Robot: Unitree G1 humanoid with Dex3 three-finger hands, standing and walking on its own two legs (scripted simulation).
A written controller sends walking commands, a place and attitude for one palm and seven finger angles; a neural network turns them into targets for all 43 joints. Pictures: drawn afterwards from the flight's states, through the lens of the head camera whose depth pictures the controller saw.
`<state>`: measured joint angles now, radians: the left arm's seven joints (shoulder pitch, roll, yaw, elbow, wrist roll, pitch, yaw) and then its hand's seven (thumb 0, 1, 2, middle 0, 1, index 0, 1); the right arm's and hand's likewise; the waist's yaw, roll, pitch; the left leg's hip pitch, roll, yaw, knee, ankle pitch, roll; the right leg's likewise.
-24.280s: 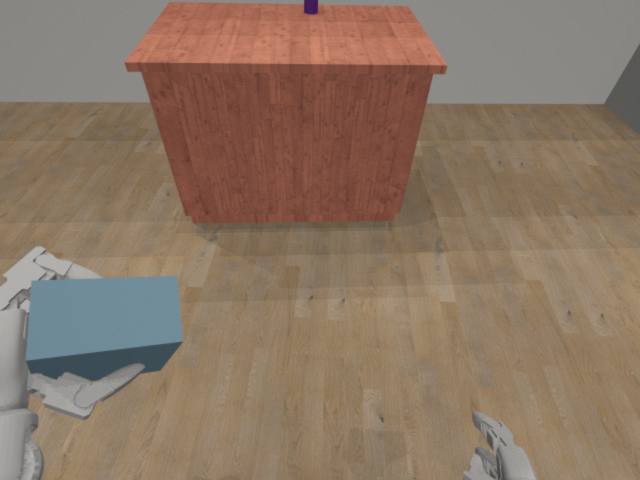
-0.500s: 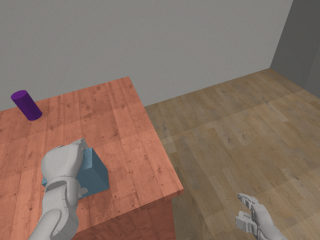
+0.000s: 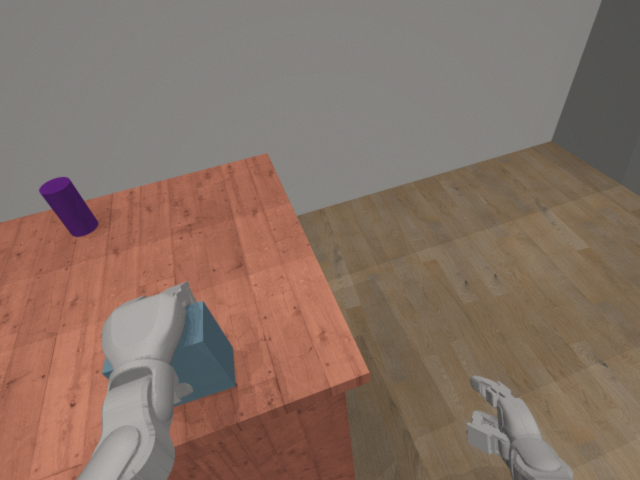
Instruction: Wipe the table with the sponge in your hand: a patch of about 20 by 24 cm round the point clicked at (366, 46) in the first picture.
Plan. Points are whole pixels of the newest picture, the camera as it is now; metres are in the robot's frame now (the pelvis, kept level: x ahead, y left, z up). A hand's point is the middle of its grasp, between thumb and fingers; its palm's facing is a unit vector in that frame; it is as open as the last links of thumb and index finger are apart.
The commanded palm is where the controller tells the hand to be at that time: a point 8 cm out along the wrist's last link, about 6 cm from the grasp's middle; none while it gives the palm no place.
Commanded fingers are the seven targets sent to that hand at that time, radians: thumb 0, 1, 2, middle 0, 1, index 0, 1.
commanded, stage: slide across to the third lane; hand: left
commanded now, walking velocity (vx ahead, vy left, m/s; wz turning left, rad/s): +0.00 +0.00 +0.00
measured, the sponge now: (181, 365) +0.24 +0.23 +0.02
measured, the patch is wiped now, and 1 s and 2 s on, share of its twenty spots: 0.70 0.85 0.95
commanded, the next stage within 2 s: wipe forward along the third lane in 0.40 s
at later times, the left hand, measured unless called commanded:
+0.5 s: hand (217, 336) +0.27 +0.18 +0.06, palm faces +0.02 -0.09 -1.00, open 10.5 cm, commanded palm +0.24 +0.16 +0.12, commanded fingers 0.00 0.10 1.30 -1.20 -1.60 -1.20 -1.60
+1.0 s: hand (226, 313) +0.30 +0.18 +0.06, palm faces -0.01 -0.07 -1.00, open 10.5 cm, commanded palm +0.28 +0.18 +0.10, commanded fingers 0.00 0.10 1.30 -1.20 -1.60 -1.20 -1.60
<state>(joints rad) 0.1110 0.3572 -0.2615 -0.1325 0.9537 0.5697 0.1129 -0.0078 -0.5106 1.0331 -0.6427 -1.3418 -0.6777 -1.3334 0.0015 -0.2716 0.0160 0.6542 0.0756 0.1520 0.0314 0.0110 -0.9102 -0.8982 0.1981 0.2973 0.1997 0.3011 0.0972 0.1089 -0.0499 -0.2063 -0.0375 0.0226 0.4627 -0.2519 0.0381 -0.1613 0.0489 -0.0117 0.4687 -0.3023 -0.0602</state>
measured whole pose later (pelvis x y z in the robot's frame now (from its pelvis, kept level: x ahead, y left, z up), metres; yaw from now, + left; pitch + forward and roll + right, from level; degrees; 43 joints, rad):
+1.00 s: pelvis -0.02 -0.04 +0.00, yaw +0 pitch +1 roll +2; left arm -0.28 0.29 -0.28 0.36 0.93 0.56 0.14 -0.02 -0.53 1.04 -0.66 -1.33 -0.70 -1.31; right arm 0.03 -0.29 0.02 0.72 0.10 0.18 -0.01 0.01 -0.91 -0.90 0.20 0.30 0.20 0.30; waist 0.06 0.10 -0.08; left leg -0.26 0.00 0.01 0.46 -0.22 0.01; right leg -0.23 0.09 -0.02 0.49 -0.28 -0.11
